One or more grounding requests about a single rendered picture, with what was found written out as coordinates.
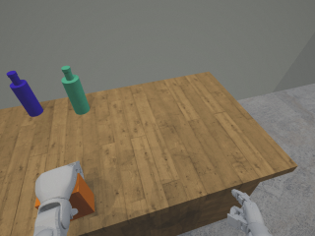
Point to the table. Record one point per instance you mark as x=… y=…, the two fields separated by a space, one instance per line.
x=161 y=158

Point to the robot left hand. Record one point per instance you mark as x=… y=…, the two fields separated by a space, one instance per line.
x=58 y=183

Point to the robot right hand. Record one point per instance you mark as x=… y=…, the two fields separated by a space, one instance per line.
x=241 y=218

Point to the robot left forearm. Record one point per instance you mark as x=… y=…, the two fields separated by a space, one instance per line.
x=53 y=218

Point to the sponge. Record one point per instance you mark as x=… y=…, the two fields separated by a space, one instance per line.
x=82 y=198

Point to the robot right forearm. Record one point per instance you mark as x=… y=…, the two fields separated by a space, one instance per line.
x=257 y=229

